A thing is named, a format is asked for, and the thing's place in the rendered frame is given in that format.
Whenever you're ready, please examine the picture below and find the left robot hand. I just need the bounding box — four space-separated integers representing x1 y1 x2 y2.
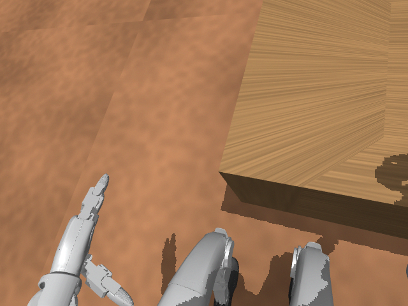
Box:
50 173 134 306

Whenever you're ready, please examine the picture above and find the left robot arm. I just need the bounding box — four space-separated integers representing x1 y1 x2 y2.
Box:
27 272 82 306

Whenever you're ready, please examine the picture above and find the left robot foot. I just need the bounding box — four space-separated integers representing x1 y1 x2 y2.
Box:
214 257 239 306

